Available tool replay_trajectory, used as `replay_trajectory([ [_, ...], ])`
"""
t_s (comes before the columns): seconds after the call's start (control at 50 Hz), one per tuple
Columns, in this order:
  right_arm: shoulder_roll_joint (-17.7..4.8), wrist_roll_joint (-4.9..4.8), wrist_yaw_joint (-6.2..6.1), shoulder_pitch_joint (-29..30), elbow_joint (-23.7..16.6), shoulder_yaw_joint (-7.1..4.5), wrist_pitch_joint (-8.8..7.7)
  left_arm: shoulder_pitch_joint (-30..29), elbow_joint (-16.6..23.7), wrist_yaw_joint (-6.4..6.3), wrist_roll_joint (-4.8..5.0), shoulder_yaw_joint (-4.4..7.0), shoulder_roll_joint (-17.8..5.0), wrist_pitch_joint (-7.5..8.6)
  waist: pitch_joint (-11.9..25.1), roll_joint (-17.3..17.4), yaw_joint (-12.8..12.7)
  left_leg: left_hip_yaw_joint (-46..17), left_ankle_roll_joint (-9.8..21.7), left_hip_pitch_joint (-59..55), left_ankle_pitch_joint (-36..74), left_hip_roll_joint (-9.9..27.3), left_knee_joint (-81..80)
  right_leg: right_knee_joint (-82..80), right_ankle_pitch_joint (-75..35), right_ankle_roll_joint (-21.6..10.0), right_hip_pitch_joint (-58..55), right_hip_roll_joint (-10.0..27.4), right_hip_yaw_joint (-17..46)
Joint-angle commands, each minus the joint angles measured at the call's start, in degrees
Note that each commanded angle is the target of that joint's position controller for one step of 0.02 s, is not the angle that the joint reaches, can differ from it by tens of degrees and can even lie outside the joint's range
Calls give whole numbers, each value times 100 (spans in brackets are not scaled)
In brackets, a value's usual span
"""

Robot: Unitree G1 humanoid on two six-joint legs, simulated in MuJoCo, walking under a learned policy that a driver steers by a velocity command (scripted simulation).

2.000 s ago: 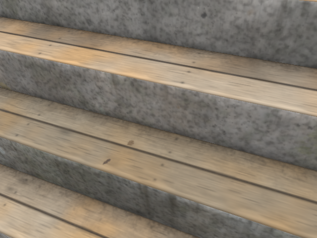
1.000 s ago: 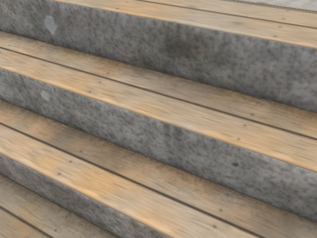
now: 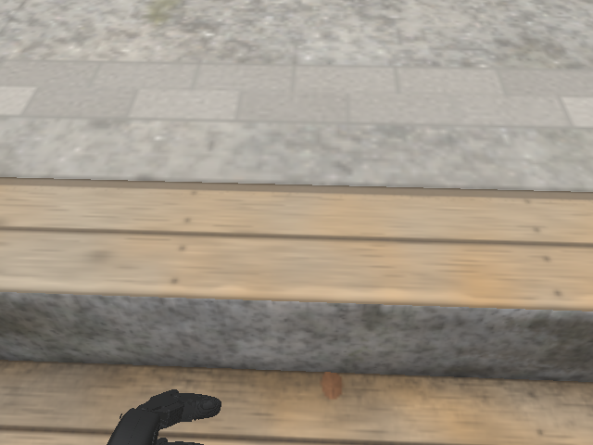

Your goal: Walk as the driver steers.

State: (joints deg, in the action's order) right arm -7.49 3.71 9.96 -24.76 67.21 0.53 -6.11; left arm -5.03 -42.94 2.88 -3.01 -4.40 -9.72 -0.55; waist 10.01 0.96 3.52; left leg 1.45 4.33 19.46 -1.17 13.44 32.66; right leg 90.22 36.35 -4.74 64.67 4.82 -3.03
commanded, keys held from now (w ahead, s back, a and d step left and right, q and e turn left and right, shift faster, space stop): w+q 0.62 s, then e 0.38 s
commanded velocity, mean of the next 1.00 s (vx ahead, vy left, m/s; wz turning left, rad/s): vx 0.40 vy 0.00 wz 0.29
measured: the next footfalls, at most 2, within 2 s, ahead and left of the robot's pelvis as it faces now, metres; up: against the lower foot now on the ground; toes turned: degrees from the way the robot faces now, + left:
left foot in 0.52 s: +0.39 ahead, +0.13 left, +0.20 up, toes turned +18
right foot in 1.04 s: +0.65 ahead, +0.04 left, +0.41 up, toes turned +14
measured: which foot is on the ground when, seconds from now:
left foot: up 0.00-0.50, down 0.52-1.00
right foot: down 0.00-0.58, up 0.60-1.00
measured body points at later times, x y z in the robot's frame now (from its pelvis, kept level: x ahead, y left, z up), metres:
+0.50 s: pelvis +0.23 +0.00 +0.19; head +0.23 +0.00 +0.64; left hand +0.13 +0.15 +0.03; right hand +0.50 -0.10 +0.11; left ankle +0.36 +0.12 -0.30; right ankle +0.08 -0.12 -0.55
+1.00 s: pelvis +0.45 +0.07 +0.41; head +0.45 +0.08 +0.86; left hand +0.60 +0.31 +0.31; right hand +0.48 -0.14 +0.26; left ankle +0.35 +0.11 -0.35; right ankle +0.61 +0.01 -0.09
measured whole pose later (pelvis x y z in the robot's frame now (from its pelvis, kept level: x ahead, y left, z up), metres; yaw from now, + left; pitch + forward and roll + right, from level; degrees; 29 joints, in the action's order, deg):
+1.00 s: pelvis +0.45 +0.07 +0.41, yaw +16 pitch +6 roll -4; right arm -10.3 3.9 5.0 -25.9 59.4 1.6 -7.5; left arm -0.7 -46.3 4.4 -1.2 -2.4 -7.1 -1.5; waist 7.0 3.8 -0.6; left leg 3.5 4.4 6.6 -12.3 1.4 15.2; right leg 99.2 15.0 -4.8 73.5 0.9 -8.4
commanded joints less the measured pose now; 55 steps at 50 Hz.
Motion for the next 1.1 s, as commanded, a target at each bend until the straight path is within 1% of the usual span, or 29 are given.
replay_trajectory([
  [0.02,-495,-338,-76,493,-428,-286,-61,3743,-1216,-59,-142,750,-2299,138,962,-1763,-1552,-2320,599,4269,1721,-1528,6297,-6934,1467,-561,-5322,1372,6406],
  [0.04,-164,-328,-255,580,-442,-253,-97,2975,-1456,6,89,760,-2006,215,177,-2433,-954,-2255,769,4971,1349,-1629,7481,-6324,1713,-209,-4360,1197,4741],
  [0.06,-25,69,-699,1581,-1660,-347,-72,1787,-1190,-214,507,716,-825,341,135,-625,-406,-1038,342,4186,879,-1535,8029,-6029,1604,-24,-4250,1454,3960],
  [0.12,574,-115,-962,1284,-2085,-123,212,1141,-1838,-373,201,486,231,519,-938,-988,422,-1124,333,4693,831,-1495,8880,-5902,443,165,-2975,1118,1983],
  [0.14,162,-681,-481,658,-1178,-21,259,1012,-1408,-103,-171,467,-98,373,-846,-599,126,-1948,962,5223,1287,-1397,8150,-6408,-713,185,-3019,885,1883],
  [0.2,-394,-619,-280,1114,-1269,-178,30,1065,-1331,22,-231,552,-313,325,-596,9,74,-1499,1179,5173,1310,-1524,7885,-6941,-2320,-18,-3782,1021,803],
  [0.22,-380,-618,-249,1183,-1213,-112,116,1618,-1589,57,-219,537,-395,271,-523,-677,-176,-1433,1247,6007,663,-1677,9828,-7194,-2542,-638,-4538,1365,1140],
  [0.28,-236,-518,-384,1967,-1579,14,245,2432,-2235,116,-388,332,52,375,-812,57,-214,-1599,1797,7816,150,-1705,10370,-7305,-2412,-458,-5884,1226,291],
  [0.4,-117,-352,-524,3875,-2661,303,840,3806,-2618,202,-704,204,88,534,-513,-397,-578,119,1537,7540,85,-770,8148,-8585,-2967,-607,-6122,1098,-764],
  [0.44,-345,-231,-479,4717,-2995,323,1109,3208,-2386,406,-512,251,-161,528,-661,-288,-442,836,1455,5735,-1232,-607,6383,-9399,-4547,-747,-5056,1251,-1150],
  [0.46,-78,-254,-297,4474,-3053,395,1289,3119,-2314,479,-244,329,-738,570,-357,-1099,-7,1496,1240,4242,-1113,-998,6482,-9334,-8068,-1247,-4419,1427,-1231],
  [0.5,-215,-212,-136,3536,-2798,328,1293,3004,-2203,415,-14,543,-1601,782,100,-1341,474,1445,921,4008,-2081,-1602,5236,-8047,-12435,-1067,-6448,1633,-1460],
  [0.54,-639,-292,-322,2458,-2435,153,1105,2968,-2101,492,-102,705,-1787,774,465,-1521,615,1259,833,2959,-2168,-2205,3025,-6783,-13930,-994,-7729,1527,-1244],
  [0.56,-1126,-340,-506,958,-1899,57,1141,3261,-1910,606,-745,590,-1265,701,2117,-663,733,-686,1391,-294,356,-1876,3062,-4823,-12892,-854,-5541,1136,-594],
  [0.58,-1514,-198,-583,-700,-1295,-70,1124,2947,-1771,768,-658,619,-1111,570,2401,273,1181,-3015,1695,-2212,-594,-1222,669,-3087,-7352,-535,-3501,86,-193],
  [0.6,-1935,-88,-555,-1245,-1051,-335,990,2797,-1831,874,-262,767,-939,433,1612,874,1166,-5009,1443,-1936,-1776,-549,-900,185,-4518,-388,-1899,-790,947],
  [0.62,-1826,53,-618,-1030,-808,-386,747,2491,-1767,714,20,839,-658,450,432,549,901,-5137,660,-992,-2787,-500,-1081,2025,-4813,-424,-895,-1075,2223],
  [0.66,-1381,-159,-514,110,-482,-279,432,1940,-1468,509,71,685,-118,504,-305,194,-16,-4193,404,-110,-1399,-518,-471,3653,-4729,-624,120,-1222,2430],
  [0.7,-615,51,-331,1185,-402,-33,349,2054,-1414,276,235,528,77,563,-371,-532,-870,-2397,81,677,420,-549,-238,3769,-4512,-963,455,-998,2241],
  [0.72,-253,113,-311,1420,-450,63,295,1977,-1323,251,343,526,75,550,-411,-335,-1128,-1640,-188,750,903,-579,-537,3936,-3876,-1074,547,-812,1885],
  [0.76,-303,58,-443,1118,-423,61,253,1955,-1273,247,341,389,190,619,-418,590,-1166,-1223,-31,425,922,-632,-882,6008,-2420,-981,1548,-900,1342],
  [0.78,34,-366,-740,394,22,25,-67,1247,-508,-352,86,225,887,526,-951,-250,-795,-761,143,648,-603,-604,-1023,5583,-2518,-453,1309,-947,1027],
  [0.8,41,-422,-811,353,180,118,-154,663,-166,-614,106,89,982,430,-1512,-696,-915,-363,-297,1479,-1168,-856,-1258,4134,-2640,-268,993,-771,798],
  [0.82,-768,564,-535,841,-639,63,-83,692,-350,-72,473,300,-246,409,-343,-8,-1061,26,-514,1732,-1212,-1255,-1250,3385,-3860,-477,280,-472,578],
  [0.84,-1003,620,-543,780,-819,-45,-33,410,-99,83,660,374,-408,397,-512,413,-750,181,-412,1779,-1085,-1255,-1643,3256,-3567,-208,253,-483,398],
  [0.92,-1207,216,-593,-1141,-654,-38,-164,312,-191,16,276,416,-358,174,-457,789,-500,-487,-2,-1587,4319,-35,-1476,2442,-2449,160,1903,-353,-178],
  [0.98,-1436,-110,-489,-157,-1081,-96,-230,-40,259,206,79,318,-252,-163,-187,728,-877,142,257,-996,6628,150,-1800,34,-1908,-45,-365,-356,-818],
  [1.04,-1854,-381,-463,-16,-1155,-308,-206,291,266,206,163,291,-208,-100,-175,828,-860,95,438,-2714,8399,463,-1221,-1789,-1400,-159,-526,-737,-674],
  [1.1,-1812,-28,-558,474,-1849,-519,-65,1678,-128,-71,214,444,-904,-40,1288,-404,-744,-112,539,-1208,7805,-175,523,-3177,-2154,-980,-3144,-799,1802],
])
